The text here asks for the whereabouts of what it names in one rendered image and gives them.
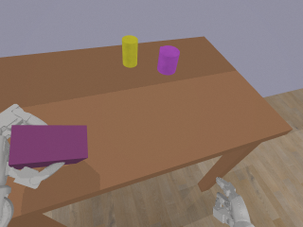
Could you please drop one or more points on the sponge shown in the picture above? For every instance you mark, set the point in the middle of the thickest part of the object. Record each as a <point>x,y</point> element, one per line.
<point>43,145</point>

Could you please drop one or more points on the right robot hand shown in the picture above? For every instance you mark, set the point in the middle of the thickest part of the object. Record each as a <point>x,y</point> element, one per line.
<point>234,208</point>

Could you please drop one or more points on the left robot hand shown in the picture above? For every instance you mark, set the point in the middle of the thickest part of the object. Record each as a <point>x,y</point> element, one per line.
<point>27,176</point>

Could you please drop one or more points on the table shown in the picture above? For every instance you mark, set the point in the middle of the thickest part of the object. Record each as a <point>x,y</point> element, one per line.
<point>140,123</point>

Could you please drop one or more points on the left robot forearm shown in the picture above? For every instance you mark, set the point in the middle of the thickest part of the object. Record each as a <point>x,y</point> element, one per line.
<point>6,206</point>

